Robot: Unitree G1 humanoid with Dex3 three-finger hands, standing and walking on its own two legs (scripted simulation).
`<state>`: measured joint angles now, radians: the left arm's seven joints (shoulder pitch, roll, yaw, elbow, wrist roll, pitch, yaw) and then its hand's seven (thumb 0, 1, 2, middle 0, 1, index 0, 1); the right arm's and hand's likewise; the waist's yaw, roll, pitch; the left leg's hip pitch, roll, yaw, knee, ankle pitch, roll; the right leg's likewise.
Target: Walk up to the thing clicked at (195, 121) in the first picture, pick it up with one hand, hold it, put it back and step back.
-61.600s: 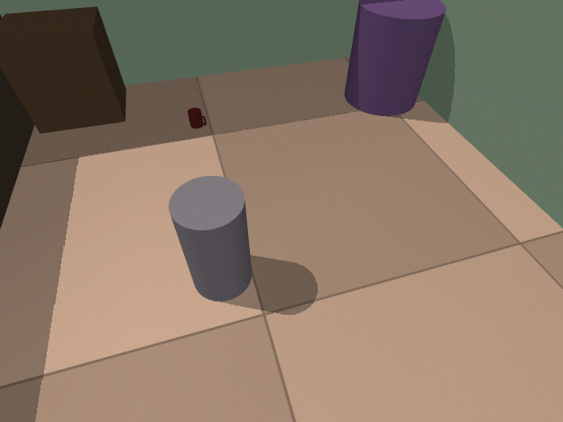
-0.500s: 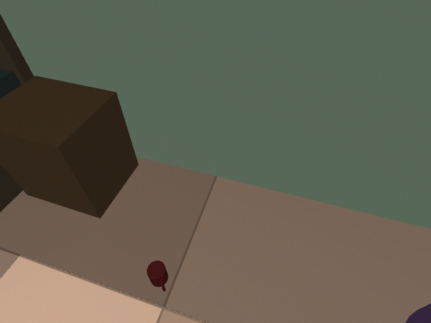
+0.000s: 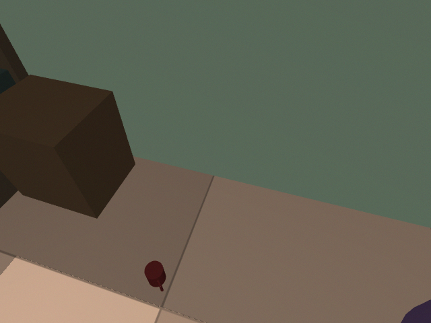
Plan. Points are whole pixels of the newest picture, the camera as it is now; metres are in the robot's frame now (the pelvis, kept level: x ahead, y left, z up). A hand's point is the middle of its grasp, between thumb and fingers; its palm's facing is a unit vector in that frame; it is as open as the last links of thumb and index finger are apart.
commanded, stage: stand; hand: left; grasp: from above
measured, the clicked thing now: (156, 277) +0.46 +0.27 -0.73
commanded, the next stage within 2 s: step back in 0.24 s
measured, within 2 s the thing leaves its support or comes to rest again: neither
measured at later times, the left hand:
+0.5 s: hand out of the picture +0.07 +0.26 -0.17, palm faces -0.05 -0.91 -0.41, open 7.4 cm
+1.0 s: hand out of the picture -0.01 +0.28 -0.18, palm faces -0.08 -0.92 -0.37, open 7.4 cm
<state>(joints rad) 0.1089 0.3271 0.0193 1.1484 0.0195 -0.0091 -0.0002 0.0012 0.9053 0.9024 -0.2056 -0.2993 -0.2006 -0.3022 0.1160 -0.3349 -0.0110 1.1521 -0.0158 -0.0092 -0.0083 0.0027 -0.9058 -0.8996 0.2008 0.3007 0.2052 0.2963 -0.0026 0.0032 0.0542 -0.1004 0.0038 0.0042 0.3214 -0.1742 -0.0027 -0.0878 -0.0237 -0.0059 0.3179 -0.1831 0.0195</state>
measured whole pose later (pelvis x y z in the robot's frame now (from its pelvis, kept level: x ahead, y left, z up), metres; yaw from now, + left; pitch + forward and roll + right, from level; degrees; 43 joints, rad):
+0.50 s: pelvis -0.04 -0.01 -0.02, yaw +0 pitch -2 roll +0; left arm 0.09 0.40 0.04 0.97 0.01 0.02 0.01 0.00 0.91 0.90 -0.21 -0.30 -0.20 -0.30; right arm 0.04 -0.40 -0.06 0.99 0.01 0.06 0.01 0.00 -0.90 -0.90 0.20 0.30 0.21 0.30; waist -0.02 0.00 0.16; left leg -0.33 0.01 0.00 0.62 -0.26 0.01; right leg -0.33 -0.01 0.00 0.64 -0.28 -0.01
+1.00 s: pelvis -0.13 +0.02 -0.02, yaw -2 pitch -1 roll -1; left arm 0.12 0.39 0.07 0.85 0.02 0.05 0.02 0.00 0.90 0.90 -0.21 -0.30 -0.20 -0.30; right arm 0.16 -0.36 -0.05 0.89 -0.02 0.03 -0.02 0.00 -0.90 -0.90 0.20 0.30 0.21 0.30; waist -0.02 -0.02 0.20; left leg -0.27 0.01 0.01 0.62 -0.33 0.03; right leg -0.41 0.10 0.12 1.04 -0.51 0.02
